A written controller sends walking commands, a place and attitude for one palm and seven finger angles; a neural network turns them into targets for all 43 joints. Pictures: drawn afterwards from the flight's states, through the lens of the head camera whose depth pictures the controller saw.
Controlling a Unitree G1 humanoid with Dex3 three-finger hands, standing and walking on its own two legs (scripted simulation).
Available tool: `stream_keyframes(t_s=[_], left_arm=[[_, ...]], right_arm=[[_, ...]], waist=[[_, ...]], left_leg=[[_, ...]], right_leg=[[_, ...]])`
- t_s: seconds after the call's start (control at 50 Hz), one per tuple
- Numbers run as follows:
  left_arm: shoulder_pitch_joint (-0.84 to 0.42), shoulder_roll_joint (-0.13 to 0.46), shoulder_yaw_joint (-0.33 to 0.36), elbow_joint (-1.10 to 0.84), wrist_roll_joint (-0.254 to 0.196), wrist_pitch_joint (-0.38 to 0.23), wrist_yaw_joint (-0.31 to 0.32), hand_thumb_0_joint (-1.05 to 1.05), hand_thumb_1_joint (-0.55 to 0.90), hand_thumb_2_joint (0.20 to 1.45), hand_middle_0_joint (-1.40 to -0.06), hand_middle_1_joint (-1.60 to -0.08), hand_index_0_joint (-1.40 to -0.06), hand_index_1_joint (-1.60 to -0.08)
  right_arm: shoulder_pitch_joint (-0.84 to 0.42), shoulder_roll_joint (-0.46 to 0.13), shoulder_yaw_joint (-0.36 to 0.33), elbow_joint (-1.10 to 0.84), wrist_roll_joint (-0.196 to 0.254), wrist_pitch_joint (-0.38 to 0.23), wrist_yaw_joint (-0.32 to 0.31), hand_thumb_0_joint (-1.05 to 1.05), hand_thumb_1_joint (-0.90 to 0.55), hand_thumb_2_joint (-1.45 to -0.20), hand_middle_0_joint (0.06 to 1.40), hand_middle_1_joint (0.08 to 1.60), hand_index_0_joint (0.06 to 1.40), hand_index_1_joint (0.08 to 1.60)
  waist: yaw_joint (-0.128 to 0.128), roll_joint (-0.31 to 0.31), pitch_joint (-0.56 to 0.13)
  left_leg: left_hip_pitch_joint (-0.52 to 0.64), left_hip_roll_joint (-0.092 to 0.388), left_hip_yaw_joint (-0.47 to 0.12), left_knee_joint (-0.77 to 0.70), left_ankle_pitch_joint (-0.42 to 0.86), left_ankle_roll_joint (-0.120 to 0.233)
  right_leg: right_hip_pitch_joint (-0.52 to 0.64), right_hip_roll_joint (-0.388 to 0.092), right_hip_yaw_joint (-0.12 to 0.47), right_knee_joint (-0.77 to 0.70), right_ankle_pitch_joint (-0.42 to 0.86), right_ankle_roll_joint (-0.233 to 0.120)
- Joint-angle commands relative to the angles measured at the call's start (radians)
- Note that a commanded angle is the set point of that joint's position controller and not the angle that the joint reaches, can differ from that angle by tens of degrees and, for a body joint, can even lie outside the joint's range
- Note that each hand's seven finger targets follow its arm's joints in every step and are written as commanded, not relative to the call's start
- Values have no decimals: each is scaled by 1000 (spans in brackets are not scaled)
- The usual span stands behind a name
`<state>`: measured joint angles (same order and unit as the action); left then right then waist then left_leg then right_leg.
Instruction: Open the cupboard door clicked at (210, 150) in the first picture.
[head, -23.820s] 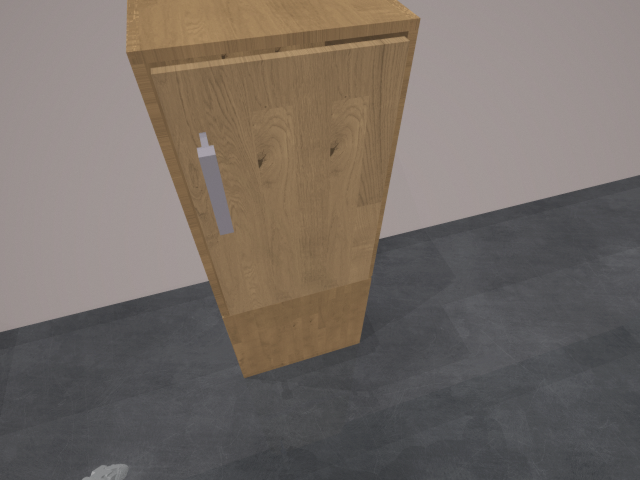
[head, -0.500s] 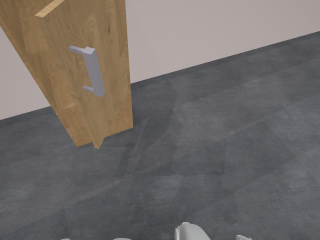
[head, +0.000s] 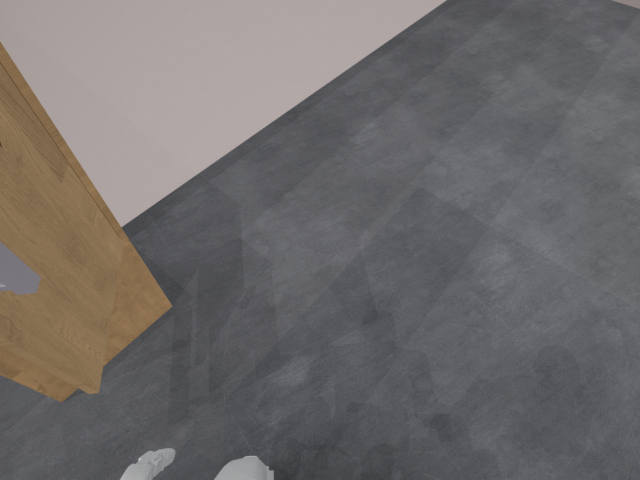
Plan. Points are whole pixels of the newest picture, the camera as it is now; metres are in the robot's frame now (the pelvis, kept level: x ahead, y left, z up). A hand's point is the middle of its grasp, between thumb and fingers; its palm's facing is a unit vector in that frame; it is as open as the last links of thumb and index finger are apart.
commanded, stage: walk to a spot facing it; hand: left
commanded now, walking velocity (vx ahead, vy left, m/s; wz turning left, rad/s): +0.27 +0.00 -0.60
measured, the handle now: out of the picture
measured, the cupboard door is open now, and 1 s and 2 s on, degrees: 48 48 48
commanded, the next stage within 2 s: turn to face it in 1.68 s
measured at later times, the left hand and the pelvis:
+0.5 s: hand (280, 338) +0.34 +0.08 -0.16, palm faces -0.39 -0.90 -0.18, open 7.3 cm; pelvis +0.13 -0.04 -0.01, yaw -19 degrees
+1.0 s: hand (291, 294) +0.44 +0.06 -0.19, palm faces -0.43 -0.88 -0.18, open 7.3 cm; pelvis +0.36 -0.11 -0.01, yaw -32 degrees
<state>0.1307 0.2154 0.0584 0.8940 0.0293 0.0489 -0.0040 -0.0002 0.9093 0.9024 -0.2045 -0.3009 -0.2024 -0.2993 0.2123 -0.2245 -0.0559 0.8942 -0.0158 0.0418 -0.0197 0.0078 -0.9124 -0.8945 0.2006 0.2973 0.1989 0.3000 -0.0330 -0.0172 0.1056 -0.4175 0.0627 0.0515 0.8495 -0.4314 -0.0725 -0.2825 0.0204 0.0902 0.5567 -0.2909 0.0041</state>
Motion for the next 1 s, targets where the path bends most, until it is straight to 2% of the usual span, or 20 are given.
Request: stream_keyframes(t_s=[0.0, 0.02, 0.04, 0.06, 0.1, 0.16, 0.36, 0.4, 0.42, 0.44, 0.46, 0.48, 0.5, 0.58, 0.78, 0.84, 0.86, 0.88, 0.9, 0.98], left_arm=[[-57, 163, 55, -90, -7, -23, -4, 0, 900, 900, -200, -300, -200, -300], [-47, 81, 37, -112, -15, -20, -14, 0, 900, 900, -200, -300, -200, -300], [-99, 55, 33, -161, -13, -28, -22, 0, 900, 900, -200, -300, -200, -300], [-152, 89, 39, -171, 1, -42, -36, 0, 900, 900, -200, -300, -200, -300], [-98, 71, 46, -118, 9, -50, -51, 0, 900, 900, -200, -300, -200, -300], [-66, 24, 30, -87, 4, -43, -65, 0, 900, 900, -200, -300, -200, -300], [-193, 17, 14, -99, 0, -52, -65, 0, 900, 900, -200, -300, -200, -300], [-81, 38, 23, -63, -1, -63, -60, 0, 900, 900, -200, -300, -200, -300], [102, 75, 39, -5, 0, -74, -53, 0, 900, 900, -200, -300, -200, -300], [291, 189, 73, 50, 2, -87, -37, 0, 900, 900, -200, -300, -200, -300], [396, 291, 97, 74, -15, -90, -16, 0, 900, 900, -200, -300, -200, -300], [345, 304, 95, 72, -27, -82, -1, 0, 900, 900, -200, -300, -200, -300], [246, 235, 76, 42, -27, -78, 3, 0, 900, 900, -200, -300, -200, -300], [75, 119, 38, 11, -7, -104, 4, 0, 900, 900, -200, -300, -200, -300], [214, 121, 37, 85, -10, -124, 0, 0, 900, 900, -200, -300, -200, -300], [181, 126, 38, 84, -18, -121, 4, 0, 900, 900, -200, -300, -200, -300], [175, 107, 37, 78, -21, -122, 2, 0, 900, 900, -200, -300, -200, -300], [243, 54, 32, 64, -31, -121, -7, 0, 900, 900, -200, -300, -200, -300], [179, 59, 27, 39, -23, -133, -9, 0, 900, 900, -200, -300, -200, -300], [121, 25, 26, 57, 3, -97, -33, 0, 900, 900, -200, -300, -200, -300]], right_arm=[[213, -102, -20, -9, -5, -50, -5, 0, -900, -900, 200, 300, 200, 300], [288, -202, -39, 13, -23, -62, -13, 0, -900, -900, 200, 300, 200, 300], [340, -265, -45, 6, -34, -70, -24, 0, -900, -900, 200, 300, 200, 300], [298, -261, -42, -6, -32, -78, -22, 0, -900, -900, 200, 300, 200, 300], [177, -168, -15, -31, -29, -89, -13, 0, -900, -900, 200, 300, 200, 300], [211, -108, 2, -5, -19, -106, -21, 0, -900, -900, 200, 300, 200, 300], [325, -117, -7, 73, -28, -97, -6, 0, -900, -900, 200, 300, 200, 300], [296, -139, -9, 71, -22, -95, -5, 0, -900, -900, 200, 300, 200, 300], [248, -149, -8, 60, -12, -96, -2, 0, -900, -900, 200, 300, 200, 300], [208, -110, 0, 30, 12, -101, 13, 0, -900, -900, 200, 300, 200, 300], [149, -58, 8, -33, 21, -102, 11, 0, -900, -900, 200, 300, 200, 300], [72, -87, -4, -30, 14, -95, 7, 0, -900, -900, 200, 300, 200, 300], [20, -71, -13, -36, 11, -94, 6, 0, -900, -900, 200, 300, 200, 300], [133, -22, -11, 39, -13, -57, 16, 0, -900, -900, 200, 300, 200, 300], [-146, -22, -8, -61, -3, -92, 35, 0, -900, -900, 200, 300, 200, 300], [7, -65, -16, -7, -10, -107, 19, 0, -900, -900, 200, 300, 200, 300], [159, -128, -31, 40, -17, -112, 10, 0, -900, -900, 200, 300, 200, 300], [293, -252, -58, 62, -39, -118, 1, 0, -900, -900, 200, 300, 200, 300], [336, -254, -50, 69, -31, -102, -3, 0, -900, -900, 200, 300, 200, 300], [102, -79, -6, 27, -22, -123, -3, 0, -900, -900, 200, 300, 200, 300]], waist=[[-63, -56, -104], [-91, 253, -106], [-104, 362, -81], [-86, 198, -42], [-8, 154, -10], [-7, 182, -68], [-43, 184, -26], [22, 162, -94], [116, 108, -178], [205, -99, -293], [220, -269, -344], [201, -182, -270], [154, -95, -141], [0, -86, -77], [63, -105, -57], [-27, -65, -123], [-88, 33, -211], [-116, 289, -344], [-124, 256, -313], [6, 153, -52]], left_leg=[[368, -13, 17, -384, 69, 20], [465, 216, -285, -555, -184, 93], [421, 460, -597, -705, -317, 206], [350, 500, -649, -719, -297, 267], [268, 349, -355, -682, -80, 184], [385, 253, -74, -607, 300, 145], [402, 307, 141, -554, 493, 151], [388, 292, 188, -379, 734, 131], [287, 250, 232, -172, 792, 98], [1, 175, 267, 117, 552, 55], [-305, 12, 184, 452, -192, 3], [-367, 56, 2, 561, -152, 25], [-376, 93, -32, 561, -27, 23], [-139, 98, -13, 268, 114, 3], [-123, 12, 18, -152, 199, 26], [218, -43, 62, -343, 274, 55], [474, 41, -38, -370, 285, 89], [708, 353, -419, -420, 263, 213], [663, 462, -571, -526, 297, 295], [246, 320, -248, -647, 164, 190]], right_leg=[[-227, -108, 172, -118, -278, -104], [-405, 31, 44, 171, -354, -48], [-509, 49, -82, 431, -383, -6], [-524, -46, -23, 560, -288, -13], [-471, -87, -55, 676, -92, 3], [-453, -93, -112, 618, 13, 20], [-247, -58, -238, 155, -29, -30], [-45, -4, -275, 62, -39, -66], [221, 23, -280, -10, 25, -94], [558, -173, -29, -80, -59, -167], [693, -457, 506, -222, 115, -289], [555, -466, 501, -261, 46, -301], [392, -413, 404, -288, 13, -270], [61, -245, 78, -338, 139, -193], [238, -230, 103, -258, 445, -188], [142, -174, 46, -70, 583, -136], [-1, -123, 20, 129, 468, -100], [-242, 15, -114, 477, 17, -50], [-338, 31, -68, 711, -269, -54], [-383, -122, -47, 770, -6, -26]])
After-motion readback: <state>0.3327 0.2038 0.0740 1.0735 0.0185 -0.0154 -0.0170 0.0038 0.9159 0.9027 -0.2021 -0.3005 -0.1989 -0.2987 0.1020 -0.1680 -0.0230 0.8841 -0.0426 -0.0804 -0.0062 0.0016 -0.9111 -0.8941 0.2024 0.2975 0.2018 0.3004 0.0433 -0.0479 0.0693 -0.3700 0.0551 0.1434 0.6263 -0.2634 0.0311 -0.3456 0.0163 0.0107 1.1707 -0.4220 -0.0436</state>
